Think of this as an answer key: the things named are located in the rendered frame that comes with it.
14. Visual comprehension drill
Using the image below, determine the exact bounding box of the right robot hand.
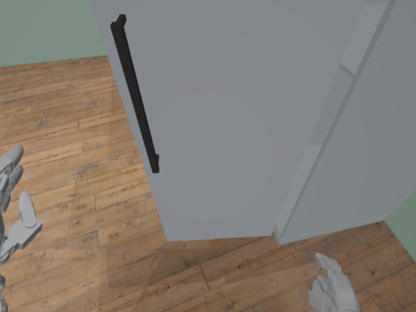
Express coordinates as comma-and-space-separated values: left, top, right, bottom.
308, 253, 361, 312

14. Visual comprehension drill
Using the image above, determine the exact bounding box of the left robot hand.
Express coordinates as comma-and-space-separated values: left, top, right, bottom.
0, 145, 42, 265

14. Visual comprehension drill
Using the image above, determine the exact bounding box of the handle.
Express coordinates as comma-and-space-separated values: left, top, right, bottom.
110, 14, 159, 173

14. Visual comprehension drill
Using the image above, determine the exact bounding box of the fridge door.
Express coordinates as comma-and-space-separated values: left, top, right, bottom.
90, 0, 366, 241

